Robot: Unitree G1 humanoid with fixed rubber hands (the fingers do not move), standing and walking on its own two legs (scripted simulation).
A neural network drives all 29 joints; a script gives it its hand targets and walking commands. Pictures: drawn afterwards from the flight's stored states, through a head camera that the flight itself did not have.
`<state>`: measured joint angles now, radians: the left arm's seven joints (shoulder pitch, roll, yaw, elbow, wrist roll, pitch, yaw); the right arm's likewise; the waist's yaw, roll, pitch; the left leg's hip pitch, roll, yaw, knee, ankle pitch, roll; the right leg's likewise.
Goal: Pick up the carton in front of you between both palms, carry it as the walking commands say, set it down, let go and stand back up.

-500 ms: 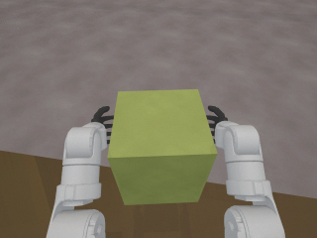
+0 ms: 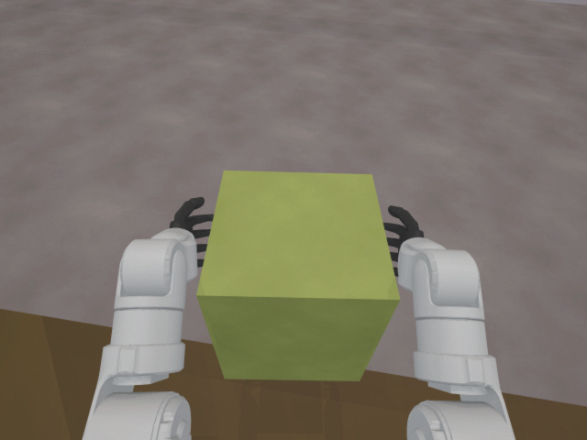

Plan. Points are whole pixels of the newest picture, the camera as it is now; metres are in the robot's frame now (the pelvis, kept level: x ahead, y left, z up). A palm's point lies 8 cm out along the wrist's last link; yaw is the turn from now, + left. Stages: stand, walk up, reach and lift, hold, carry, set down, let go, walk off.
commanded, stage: carry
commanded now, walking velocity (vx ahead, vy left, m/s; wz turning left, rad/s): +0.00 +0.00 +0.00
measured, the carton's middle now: (295, 281) +0.35 +0.01 +0.03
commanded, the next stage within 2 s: none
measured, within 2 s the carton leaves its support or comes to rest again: neither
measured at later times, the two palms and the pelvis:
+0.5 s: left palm (178, 258) +0.32 +0.15 +0.13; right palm (426, 267) +0.31 -0.15 +0.13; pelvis -0.03 +0.00 +0.00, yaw -1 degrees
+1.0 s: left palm (178, 263) +0.31 +0.15 +0.13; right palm (433, 273) +0.30 -0.15 +0.13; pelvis -0.04 +0.00 +0.00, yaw -1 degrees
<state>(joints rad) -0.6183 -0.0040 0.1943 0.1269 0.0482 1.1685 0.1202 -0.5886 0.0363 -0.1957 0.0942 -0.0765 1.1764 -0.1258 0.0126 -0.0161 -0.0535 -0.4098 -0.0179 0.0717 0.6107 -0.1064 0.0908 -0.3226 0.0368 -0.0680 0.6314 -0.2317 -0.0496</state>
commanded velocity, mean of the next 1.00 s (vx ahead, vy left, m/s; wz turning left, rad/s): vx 0.00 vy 0.00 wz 0.00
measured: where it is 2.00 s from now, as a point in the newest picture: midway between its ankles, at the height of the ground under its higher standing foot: outside the picture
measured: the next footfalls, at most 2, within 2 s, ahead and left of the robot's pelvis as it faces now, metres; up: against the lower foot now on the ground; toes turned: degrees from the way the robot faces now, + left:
none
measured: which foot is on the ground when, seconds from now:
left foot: down 0.00-1.00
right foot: down 0.00-1.00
